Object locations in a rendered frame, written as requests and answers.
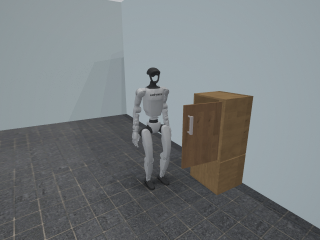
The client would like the handle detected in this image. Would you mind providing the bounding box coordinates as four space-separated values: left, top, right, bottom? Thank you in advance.
187 115 194 135

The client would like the robot left upper arm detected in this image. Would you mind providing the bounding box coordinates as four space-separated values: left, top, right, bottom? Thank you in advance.
161 86 169 110

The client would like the right robot forearm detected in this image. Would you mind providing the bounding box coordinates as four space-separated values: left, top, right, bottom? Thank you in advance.
132 107 140 132

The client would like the robot right foot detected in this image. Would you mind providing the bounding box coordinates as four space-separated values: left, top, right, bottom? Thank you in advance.
144 178 155 190

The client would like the right robot hand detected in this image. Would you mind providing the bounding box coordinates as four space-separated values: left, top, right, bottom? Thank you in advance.
132 131 141 148

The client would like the robot right upper arm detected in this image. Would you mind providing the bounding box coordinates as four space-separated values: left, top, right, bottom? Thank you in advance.
134 88 146 113

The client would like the left robot forearm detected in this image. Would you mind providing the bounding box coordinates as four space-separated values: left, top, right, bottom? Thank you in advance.
162 108 169 126

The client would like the robot left shin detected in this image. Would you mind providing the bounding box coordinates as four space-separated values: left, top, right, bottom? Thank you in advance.
159 157 170 178

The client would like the cupboard door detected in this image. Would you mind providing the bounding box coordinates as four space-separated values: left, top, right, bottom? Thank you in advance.
181 101 223 169

